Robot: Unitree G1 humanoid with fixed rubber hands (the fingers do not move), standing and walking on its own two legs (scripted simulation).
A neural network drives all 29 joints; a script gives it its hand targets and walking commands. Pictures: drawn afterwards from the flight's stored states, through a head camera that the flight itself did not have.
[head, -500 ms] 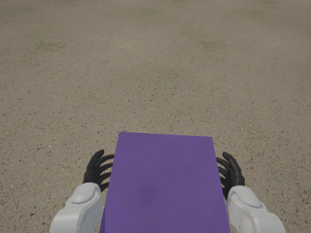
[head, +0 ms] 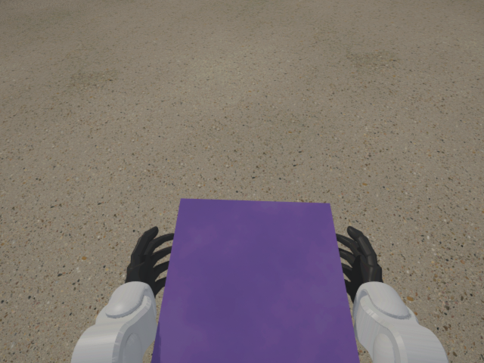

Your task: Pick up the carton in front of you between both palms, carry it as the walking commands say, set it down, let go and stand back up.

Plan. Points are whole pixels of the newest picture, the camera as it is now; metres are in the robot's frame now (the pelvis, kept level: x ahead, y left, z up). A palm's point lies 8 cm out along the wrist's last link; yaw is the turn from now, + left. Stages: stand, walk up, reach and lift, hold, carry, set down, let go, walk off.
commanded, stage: carry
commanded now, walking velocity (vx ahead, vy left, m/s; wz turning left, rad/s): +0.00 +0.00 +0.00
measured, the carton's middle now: (250, 299) +0.24 +0.01 +0.01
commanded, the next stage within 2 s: hold in 1.60 s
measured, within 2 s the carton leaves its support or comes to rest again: neither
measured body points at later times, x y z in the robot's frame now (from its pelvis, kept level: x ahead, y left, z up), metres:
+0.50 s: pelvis +0.17 +0.02 -0.02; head +0.17 +0.03 +0.43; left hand +0.42 +0.16 +0.06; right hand +0.40 -0.14 +0.06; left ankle +0.20 +0.11 -0.75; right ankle +0.04 -0.09 -0.75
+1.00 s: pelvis +0.15 +0.01 -0.02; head +0.13 +0.01 +0.43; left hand +0.42 +0.15 +0.02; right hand +0.41 -0.16 +0.02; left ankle +0.20 +0.11 -0.75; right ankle +0.04 -0.09 -0.75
